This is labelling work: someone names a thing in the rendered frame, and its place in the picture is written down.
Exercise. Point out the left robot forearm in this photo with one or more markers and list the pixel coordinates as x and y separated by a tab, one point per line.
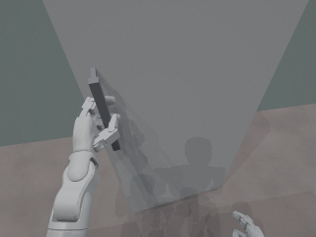
71	212

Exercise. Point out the fridge door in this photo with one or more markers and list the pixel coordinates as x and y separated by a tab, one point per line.
188	77

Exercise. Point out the left robot hand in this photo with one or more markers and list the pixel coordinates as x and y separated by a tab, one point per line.
89	125

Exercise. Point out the right robot hand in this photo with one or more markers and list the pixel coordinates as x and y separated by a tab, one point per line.
247	224

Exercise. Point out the handle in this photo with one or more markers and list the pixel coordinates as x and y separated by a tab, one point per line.
101	103

